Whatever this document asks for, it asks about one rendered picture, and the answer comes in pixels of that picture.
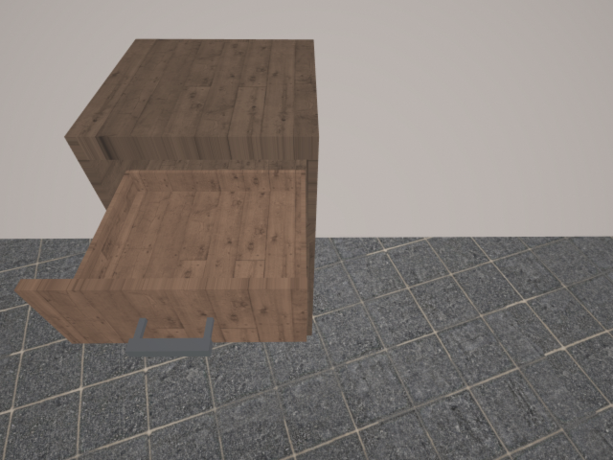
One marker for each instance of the drawer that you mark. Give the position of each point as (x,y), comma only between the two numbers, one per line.
(176,247)

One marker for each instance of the cabinet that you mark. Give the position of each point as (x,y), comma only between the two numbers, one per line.
(205,104)

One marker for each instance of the handle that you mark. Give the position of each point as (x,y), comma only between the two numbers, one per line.
(170,347)

